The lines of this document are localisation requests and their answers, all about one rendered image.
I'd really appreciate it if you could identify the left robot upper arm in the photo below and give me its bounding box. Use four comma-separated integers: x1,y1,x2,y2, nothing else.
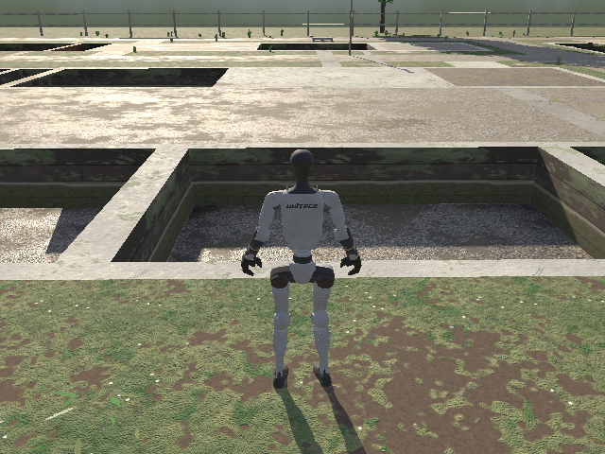
255,190,283,242

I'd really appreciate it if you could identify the robot right hand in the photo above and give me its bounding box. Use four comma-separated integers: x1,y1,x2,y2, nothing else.
340,256,362,275

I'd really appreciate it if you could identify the left robot shin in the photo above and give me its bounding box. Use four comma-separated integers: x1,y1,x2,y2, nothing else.
273,313,287,376

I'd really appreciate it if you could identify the right robot upper arm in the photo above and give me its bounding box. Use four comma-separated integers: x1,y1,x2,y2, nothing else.
321,190,349,241

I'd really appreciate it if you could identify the right robot forearm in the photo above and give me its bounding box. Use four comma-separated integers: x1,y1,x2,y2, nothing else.
340,226,359,260

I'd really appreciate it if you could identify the left robot forearm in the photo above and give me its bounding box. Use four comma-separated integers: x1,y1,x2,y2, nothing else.
244,227,264,260

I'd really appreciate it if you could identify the robot left foot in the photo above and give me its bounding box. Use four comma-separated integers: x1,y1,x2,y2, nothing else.
273,365,288,389

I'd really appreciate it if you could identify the robot left hand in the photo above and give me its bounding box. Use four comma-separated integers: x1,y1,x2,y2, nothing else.
241,254,262,276

